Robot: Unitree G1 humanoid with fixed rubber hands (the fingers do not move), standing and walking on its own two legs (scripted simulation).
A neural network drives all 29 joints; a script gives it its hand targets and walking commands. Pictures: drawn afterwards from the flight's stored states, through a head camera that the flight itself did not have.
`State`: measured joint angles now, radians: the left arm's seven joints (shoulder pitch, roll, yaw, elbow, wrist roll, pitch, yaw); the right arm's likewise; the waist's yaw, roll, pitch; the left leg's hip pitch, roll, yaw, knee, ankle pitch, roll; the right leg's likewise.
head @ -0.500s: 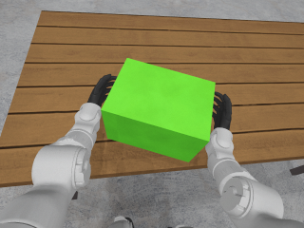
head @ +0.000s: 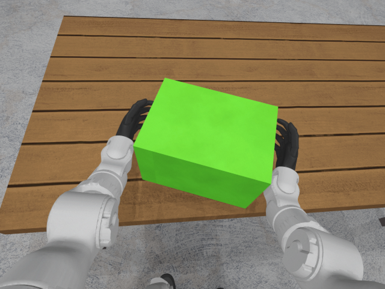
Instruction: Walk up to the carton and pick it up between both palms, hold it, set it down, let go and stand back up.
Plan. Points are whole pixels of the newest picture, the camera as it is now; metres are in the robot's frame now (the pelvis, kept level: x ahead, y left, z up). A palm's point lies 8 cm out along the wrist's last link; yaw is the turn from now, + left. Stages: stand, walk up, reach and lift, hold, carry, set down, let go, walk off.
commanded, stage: reach and lift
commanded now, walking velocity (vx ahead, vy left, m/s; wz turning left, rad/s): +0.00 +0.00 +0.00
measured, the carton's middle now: (206, 145) +0.42 -0.03 -0.01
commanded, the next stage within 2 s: none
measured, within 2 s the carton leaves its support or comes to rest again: leaves its support in 0.46 s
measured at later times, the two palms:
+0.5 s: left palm (133, 135) +0.43 +0.13 +0.02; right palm (292, 157) +0.37 -0.21 +0.02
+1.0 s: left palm (130, 116) +0.42 +0.13 +0.10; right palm (316, 133) +0.38 -0.22 +0.11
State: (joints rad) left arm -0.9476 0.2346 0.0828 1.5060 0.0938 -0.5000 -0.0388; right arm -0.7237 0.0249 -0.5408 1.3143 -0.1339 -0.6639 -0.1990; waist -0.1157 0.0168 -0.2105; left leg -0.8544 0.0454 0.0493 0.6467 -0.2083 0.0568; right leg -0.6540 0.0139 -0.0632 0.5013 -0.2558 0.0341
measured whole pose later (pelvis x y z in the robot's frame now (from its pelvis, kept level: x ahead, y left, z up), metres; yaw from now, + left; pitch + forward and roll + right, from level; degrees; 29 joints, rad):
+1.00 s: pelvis +0.01 -0.02 +0.02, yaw +0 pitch +9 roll -1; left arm -0.76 0.19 0.03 1.16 -0.08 -0.11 -0.02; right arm -0.60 -0.05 -0.18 0.86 0.08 -0.07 -0.23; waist -0.08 0.01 -0.18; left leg -0.45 0.02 0.10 0.47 -0.18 0.05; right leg -0.31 -0.01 -0.01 0.42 -0.26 0.03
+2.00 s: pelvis +0.01 -0.07 +0.03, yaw +2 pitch -2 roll +1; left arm -0.46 0.03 0.29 0.42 0.18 0.31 -0.05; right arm -0.59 -0.07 -0.09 0.69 0.13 0.09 -0.18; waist -0.03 -0.07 -0.04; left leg -0.14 0.03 0.06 0.28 -0.10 -0.02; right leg -0.02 0.02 -0.06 0.30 -0.24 -0.03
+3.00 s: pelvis +0.00 -0.05 +0.03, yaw +2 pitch -5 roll +0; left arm -0.46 0.01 0.27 0.14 0.25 0.59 -0.06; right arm -0.62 -0.08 -0.11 0.59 0.13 0.21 -0.15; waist -0.04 -0.08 -0.01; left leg -0.11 0.02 0.05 0.29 -0.09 0.00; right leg 0.02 0.00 -0.06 0.30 -0.22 -0.02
